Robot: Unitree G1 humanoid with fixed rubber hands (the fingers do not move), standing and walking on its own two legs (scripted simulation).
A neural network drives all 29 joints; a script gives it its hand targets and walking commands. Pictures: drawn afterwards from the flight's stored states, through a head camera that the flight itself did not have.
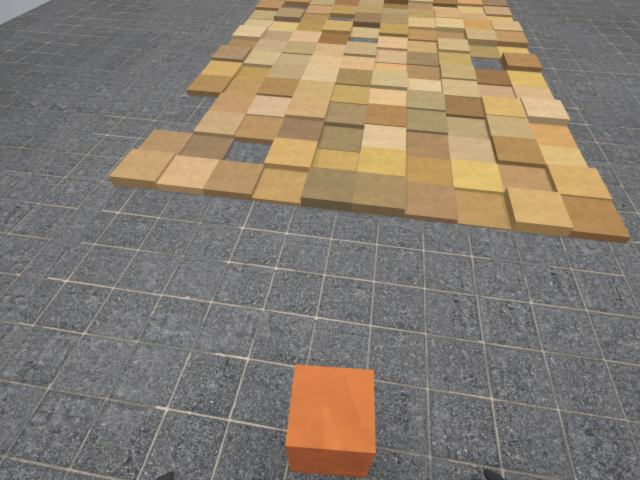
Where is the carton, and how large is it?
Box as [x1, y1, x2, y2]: [285, 364, 375, 477]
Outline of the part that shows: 295,364 285,444 290,471 365,477 375,453 373,370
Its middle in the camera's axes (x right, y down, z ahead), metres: +0.03 +0.50 +1.05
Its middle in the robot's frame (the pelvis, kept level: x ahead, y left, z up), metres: +0.41 -0.02 -0.64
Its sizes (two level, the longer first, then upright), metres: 0.210 0.200 0.250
